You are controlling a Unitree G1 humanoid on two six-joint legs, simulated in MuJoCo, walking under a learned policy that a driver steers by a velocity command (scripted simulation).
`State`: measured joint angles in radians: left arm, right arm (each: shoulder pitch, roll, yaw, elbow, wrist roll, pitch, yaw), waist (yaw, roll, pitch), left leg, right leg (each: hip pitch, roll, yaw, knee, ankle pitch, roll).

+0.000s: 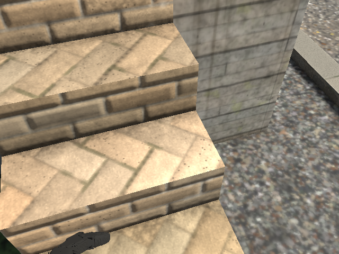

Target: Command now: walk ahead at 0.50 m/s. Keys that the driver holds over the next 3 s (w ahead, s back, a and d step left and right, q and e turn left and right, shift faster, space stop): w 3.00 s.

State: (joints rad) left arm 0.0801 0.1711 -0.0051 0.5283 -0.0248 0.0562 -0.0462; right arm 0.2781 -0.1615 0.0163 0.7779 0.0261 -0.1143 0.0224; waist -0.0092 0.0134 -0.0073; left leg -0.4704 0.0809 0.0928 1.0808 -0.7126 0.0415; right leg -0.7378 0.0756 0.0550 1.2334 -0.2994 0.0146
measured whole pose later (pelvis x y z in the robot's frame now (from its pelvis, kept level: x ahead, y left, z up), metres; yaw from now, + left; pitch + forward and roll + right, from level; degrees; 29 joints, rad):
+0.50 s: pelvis +0.01 +0.06 +0.05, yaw +0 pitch +1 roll +0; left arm 0.11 0.15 -0.03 0.54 -0.03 0.02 0.04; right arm 0.18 -0.14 0.06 0.56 0.01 0.02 0.06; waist -0.03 -0.01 -0.07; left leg -0.44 -0.08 0.03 0.75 -0.33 0.10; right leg -0.60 0.05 0.09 1.16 -0.33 0.05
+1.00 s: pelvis +0.07 +0.07 +0.07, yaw +1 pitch +1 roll -4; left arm 0.19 0.17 -0.03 0.67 -0.06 0.04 0.02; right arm 0.44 -0.15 0.02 0.87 0.00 -0.12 -0.01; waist -0.07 0.00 -0.09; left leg -0.27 -0.05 -0.03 0.55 -0.30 0.12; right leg -0.93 0.09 0.02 1.60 -0.02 0.07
